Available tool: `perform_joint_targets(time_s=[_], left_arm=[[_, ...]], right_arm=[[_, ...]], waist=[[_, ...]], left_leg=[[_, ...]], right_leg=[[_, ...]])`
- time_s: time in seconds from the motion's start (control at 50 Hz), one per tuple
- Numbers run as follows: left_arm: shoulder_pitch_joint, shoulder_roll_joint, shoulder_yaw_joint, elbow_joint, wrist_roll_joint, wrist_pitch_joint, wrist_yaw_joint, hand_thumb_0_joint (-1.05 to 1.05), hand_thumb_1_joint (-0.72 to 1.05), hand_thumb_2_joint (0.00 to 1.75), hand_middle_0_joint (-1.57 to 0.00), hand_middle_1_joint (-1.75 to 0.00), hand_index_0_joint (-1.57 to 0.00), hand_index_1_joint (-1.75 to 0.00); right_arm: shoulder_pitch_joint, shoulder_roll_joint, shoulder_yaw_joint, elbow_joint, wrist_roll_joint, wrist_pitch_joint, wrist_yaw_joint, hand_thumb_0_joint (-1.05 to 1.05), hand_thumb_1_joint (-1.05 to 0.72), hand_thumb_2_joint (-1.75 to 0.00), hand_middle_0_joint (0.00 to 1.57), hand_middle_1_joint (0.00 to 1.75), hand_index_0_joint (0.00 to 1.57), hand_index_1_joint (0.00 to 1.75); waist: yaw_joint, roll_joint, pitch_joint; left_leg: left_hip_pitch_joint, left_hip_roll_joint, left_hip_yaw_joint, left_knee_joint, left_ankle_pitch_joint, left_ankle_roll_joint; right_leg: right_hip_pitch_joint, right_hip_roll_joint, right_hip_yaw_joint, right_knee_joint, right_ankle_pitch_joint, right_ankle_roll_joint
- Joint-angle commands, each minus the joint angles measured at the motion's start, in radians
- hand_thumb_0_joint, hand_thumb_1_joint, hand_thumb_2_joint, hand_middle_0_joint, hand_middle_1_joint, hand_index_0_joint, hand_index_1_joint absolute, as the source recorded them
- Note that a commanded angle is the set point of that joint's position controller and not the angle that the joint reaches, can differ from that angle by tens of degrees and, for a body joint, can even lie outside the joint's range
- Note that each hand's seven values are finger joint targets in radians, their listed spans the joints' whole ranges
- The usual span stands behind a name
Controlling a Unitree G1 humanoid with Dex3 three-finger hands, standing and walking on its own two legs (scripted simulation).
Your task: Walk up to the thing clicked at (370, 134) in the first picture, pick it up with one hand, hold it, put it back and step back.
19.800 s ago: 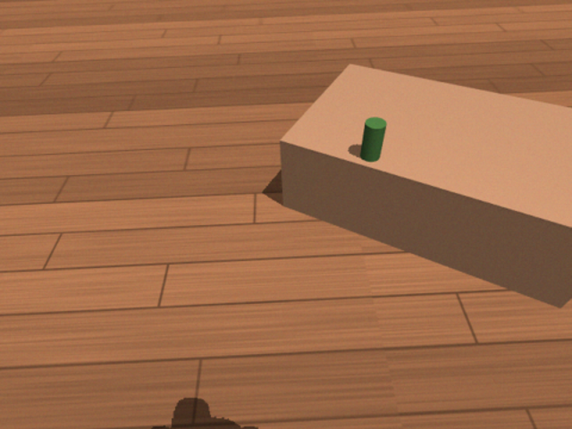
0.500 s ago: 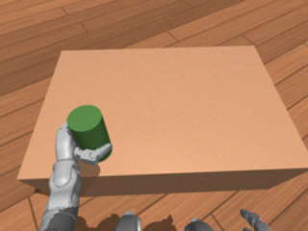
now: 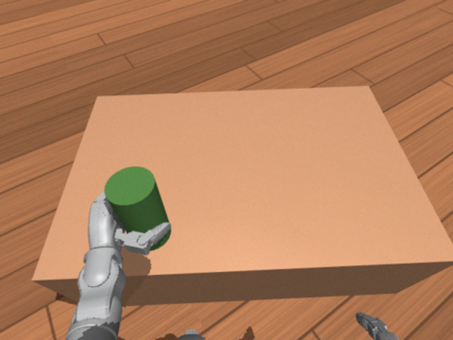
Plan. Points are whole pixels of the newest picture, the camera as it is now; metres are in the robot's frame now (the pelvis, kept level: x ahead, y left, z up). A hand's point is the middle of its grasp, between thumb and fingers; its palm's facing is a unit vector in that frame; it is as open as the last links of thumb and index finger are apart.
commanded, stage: hold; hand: left
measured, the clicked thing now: (141, 211) +0.34 +0.17 +0.04
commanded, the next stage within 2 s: none
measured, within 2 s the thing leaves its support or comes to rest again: neither
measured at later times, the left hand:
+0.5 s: hand (141, 216) +0.33 +0.17 +0.04, palm faces +0.13 -0.99 -0.02, open 10.4 cm
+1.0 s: hand (137, 221) +0.32 +0.17 +0.05, palm faces +0.13 -0.99 -0.01, open 10.4 cm
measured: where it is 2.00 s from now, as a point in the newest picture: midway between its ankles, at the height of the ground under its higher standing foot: outside the picture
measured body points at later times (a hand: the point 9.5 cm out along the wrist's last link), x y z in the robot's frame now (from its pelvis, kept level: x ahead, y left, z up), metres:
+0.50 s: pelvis +0.00 +0.00 +0.01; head +0.05 +0.00 +0.46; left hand +0.32 +0.22 +0.05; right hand +0.13 -0.25 -0.10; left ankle +0.03 +0.14 -0.69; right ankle -0.02 -0.14 -0.69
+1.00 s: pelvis +0.00 +0.00 +0.02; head +0.03 +0.00 +0.46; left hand +0.30 +0.22 +0.06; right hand +0.13 -0.24 -0.09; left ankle +0.03 +0.14 -0.69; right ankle -0.02 -0.14 -0.69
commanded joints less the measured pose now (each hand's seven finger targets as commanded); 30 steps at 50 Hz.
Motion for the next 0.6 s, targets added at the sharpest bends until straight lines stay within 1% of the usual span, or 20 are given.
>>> perform_joint_targets(time_s=[0.0,0.02,0.08,0.1,0.12,0.14,0.2,0.22,0.26,0.28,0.3,0.34,0.36,0.4,0.42,0.44,0.48,0.52,0.54,0.58], left_arm=[[-0.366,0.141,0.055,-0.322,-0.025,-0.125,-0.002,0.00,0.15,1.33,-1.25,-1.44,-1.27,-1.45],[-0.368,0.160,0.067,-0.347,-0.022,-0.129,0.003,0.00,0.16,1.33,-1.24,-1.44,-1.26,-1.45],[-0.372,0.148,0.058,-0.386,-0.026,-0.131,0.005,0.00,0.17,1.32,-1.24,-1.43,-1.26,-1.43],[-0.322,0.118,0.049,-0.322,-0.029,-0.122,0.003,0.00,0.14,1.24,-1.22,-1.39,-1.24,-1.39],[-0.331,0.111,0.043,-0.316,-0.031,-0.122,0.002,0.00,0.14,1.22,-1.19,-1.37,-1.21,-1.37],[-0.358,0.135,0.061,-0.353,-0.030,-0.127,0.003,0.00,0.13,1.21,-1.18,-1.35,-1.20,-1.35],[-0.353,0.150,0.059,-0.376,-0.018,-0.125,0.008,0.00,0.16,1.22,-1.17,-1.35,-1.19,-1.35],[-0.319,0.118,0.042,-0.341,-0.019,-0.119,0.006,0.00,0.17,1.22,-1.19,-1.36,-1.20,-1.36],[-0.359,0.132,0.053,-0.381,-0.025,-0.123,0.010,0.00,0.16,1.24,-1.20,-1.38,-1.22,-1.38],[-0.328,0.128,0.055,-0.345,-0.026,-0.118,0.011,0.00,0.16,1.23,-1.20,-1.38,-1.22,-1.38],[-0.344,0.137,0.056,-0.384,-0.028,-0.121,0.010,0.00,0.17,1.24,-1.21,-1.39,-1.23,-1.39],[-0.309,0.132,0.049,-0.359,-0.021,-0.116,0.007,0.00,0.17,1.24,-1.20,-1.38,-1.22,-1.38],[-0.287,0.101,0.029,-0.327,-0.023,-0.108,0.005,0.00,0.18,1.25,-1.21,-1.39,-1.23,-1.39],[-0.350,0.143,0.055,-0.399,-0.025,-0.118,0.009,0.00,0.17,1.25,-1.21,-1.39,-1.23,-1.39],[-0.299,0.127,0.044,-0.341,-0.021,-0.107,0.005,0.00,0.17,1.24,-1.22,-1.39,-1.24,-1.39],[-0.314,0.113,0.032,-0.361,-0.023,-0.110,0.005,0.00,0.17,1.24,-1.22,-1.39,-1.24,-1.39],[-0.311,0.133,0.055,-0.366,-0.021,-0.112,0.011,0.00,0.17,1.23,-1.22,-1.39,-1.24,-1.38],[-0.329,0.136,0.054,-0.395,-0.023,-0.116,0.013,0.00,0.17,1.22,-1.21,-1.38,-1.23,-1.38],[-0.281,0.106,0.038,-0.349,-0.025,-0.108,0.009,0.00,0.17,1.23,-1.20,-1.39,-1.23,-1.38],[-0.320,0.137,0.055,-0.413,-0.025,-0.117,0.011,0.00,0.18,1.24,-1.21,-1.39,-1.23,-1.38]], right_arm=[[-0.007,-0.140,-0.050,-0.119,-0.001,-0.036,-0.007,0.00,-0.92,-0.91,0.20,0.30,0.20,0.30],[0.002,-0.140,-0.052,-0.113,0.000,-0.035,-0.008,0.00,-0.91,-0.91,0.20,0.30,0.20,0.30],[-0.002,-0.135,-0.051,-0.117,0.000,-0.035,-0.009,0.00,-0.91,-0.90,0.20,0.30,0.20,0.30],[-0.009,-0.134,-0.049,-0.121,0.000,-0.035,-0.008,0.00,-0.92,-0.90,0.20,0.30,0.20,0.30],[-0.010,-0.136,-0.051,-0.118,-0.001,-0.037,-0.006,0.00,-0.92,-0.90,0.20,0.30,0.20,0.30],[-0.011,-0.137,-0.052,-0.117,-0.003,-0.035,-0.006,0.00,-0.92,-0.90,0.20,0.30,0.20,0.30],[0.002,-0.135,-0.050,-0.110,-0.005,-0.032,-0.010,0.00,-0.92,-0.90,0.20,0.30,0.20,0.30],[-0.012,-0.132,-0.047,-0.122,-0.004,-0.033,-0.008,0.00,-0.92,-0.90,0.20,0.30,0.20,0.30],[-0.011,-0.134,-0.050,-0.116,-0.003,-0.035,-0.010,0.00,-0.92,-0.90,0.20,0.30,0.20,0.30],[-0.010,-0.137,-0.052,-0.115,-0.001,-0.037,-0.009,0.00,-0.92,-0.90,0.20,0.30,0.20,0.30],[-0.013,-0.134,-0.050,-0.116,0.000,-0.037,-0.010,0.00,-0.92,-0.90,0.20,0.30,0.20,0.30],[-0.009,-0.135,-0.053,-0.112,-0.001,-0.037,-0.009,0.00,-0.92,-0.90,0.20,0.30,0.20,0.30],[-0.012,-0.136,-0.051,-0.117,-0.001,-0.038,-0.008,0.00,-0.92,-0.91,0.20,0.30,0.20,0.30],[-0.014,-0.137,-0.054,-0.120,0.002,-0.040,-0.008,0.00,-0.92,-0.91,0.20,0.30,0.20,0.30],[-0.014,-0.135,-0.052,-0.118,0.002,-0.038,-0.010,0.00,-0.92,-0.90,0.20,0.30,0.20,0.30],[-0.020,-0.135,-0.051,-0.124,0.002,-0.039,-0.007,0.00,-0.92,-0.90,0.20,0.30,0.20,0.30],[-0.028,-0.131,-0.052,-0.126,0.003,-0.040,-0.007,0.00,-0.92,-0.91,0.20,0.30,0.20,0.30],[-0.031,-0.134,-0.052,-0.129,0.005,-0.042,-0.006,0.00,-0.92,-0.90,0.20,0.30,0.20,0.30],[-0.025,-0.131,-0.050,-0.127,0.003,-0.042,-0.006,0.00,-0.92,-0.90,0.20,0.30,0.20,0.30],[-0.027,-0.132,-0.052,-0.127,0.005,-0.044,-0.007,0.00,-0.92,-0.91,0.20,0.30,0.20,0.30]], waist=[[-0.003,0.036,-0.351],[0.007,0.048,-0.363],[0.001,0.047,-0.344],[-0.003,0.025,-0.326],[-0.005,0.027,-0.335],[0.002,0.037,-0.360],[0.000,0.055,-0.359],[-0.005,0.036,-0.333],[-0.002,0.030,-0.330],[0.000,0.022,-0.327],[0.004,0.031,-0.329],[0.003,0.034,-0.340],[-0.004,0.014,-0.323],[0.005,0.036,-0.330],[0.004,0.025,-0.313],[0.000,0.019,-0.302],[0.014,0.033,-0.296],[0.012,0.041,-0.296],[0.006,0.033,-0.308],[0.009,0.031,-0.301]], left_leg=[[0.307,-0.037,0.011,-0.114,0.314,0.032],[0.320,-0.037,0.010,-0.115,0.329,0.033],[0.325,-0.040,0.013,-0.128,0.302,0.029],[0.320,-0.038,0.011,-0.134,0.295,0.029],[0.322,-0.038,0.010,-0.136,0.293,0.029],[0.329,-0.038,0.013,-0.133,0.308,0.031],[0.343,-0.041,0.019,-0.127,0.338,0.032],[0.341,-0.041,0.018,-0.137,0.326,0.030],[0.339,-0.040,0.015,-0.144,0.310,0.030],[0.343,-0.039,0.015,-0.148,0.310,0.030],[0.342,-0.041,0.017,-0.150,0.306,0.030],[0.355,-0.040,0.017,-0.149,0.326,0.031],[0.357,-0.037,0.015,-0.153,0.336,0.034],[0.357,-0.040,0.017,-0.161,0.320,0.031],[0.355,-0.041,0.019,-0.162,0.324,0.033],[0.349,-0.040,0.017,-0.171,0.305,0.031],[0.344,-0.042,0.020,-0.180,0.281,0.030],[0.354,-0.041,0.019,-0.192,0.270,0.026],[0.364,-0.040,0.018,-0.183,0.295,0.028],[0.365,-0.040,0.018,-0.186,0.298,0.026]], right_leg=[[0.088,0.030,-0.027,-0.128,0.388,-0.029],[0.095,0.030,-0.026,-0.128,0.398,-0.029],[0.101,0.029,-0.025,-0.143,0.380,-0.028],[0.102,0.032,-0.028,-0.146,0.370,-0.028],[0.097,0.034,-0.029,-0.148,0.366,-0.029],[0.114,0.030,-0.025,-0.153,0.385,-0.027],[0.118,0.026,-0.017,-0.153,0.424,-0.023],[0.117,0.029,-0.022,-0.158,0.407,-0.024],[0.122,0.028,-0.024,-0.167,0.394,-0.024],[0.127,0.030,-0.025,-0.167,0.390,-0.024],[0.132,0.028,-0.023,-0.170,0.389,-0.024],[0.135,0.028,-0.024,-0.170,0.403,-0.024],[0.135,0.030,-0.027,-0.172,0.411,-0.023],[0.142,0.027,-0.024,-0.178,0.400,-0.024],[0.148,0.027,-0.024,-0.184,0.403,-0.022],[0.148,0.029,-0.027,-0.187,0.386,-0.024],[0.151,0.027,-0.027,-0.194,0.360,-0.026],[0.154,0.028,-0.029,-0.195,0.346,-0.029],[0.153,0.029,-0.030,-0.192,0.368,-0.026],[0.160,0.028,-0.030,-0.194,0.372,-0.026]])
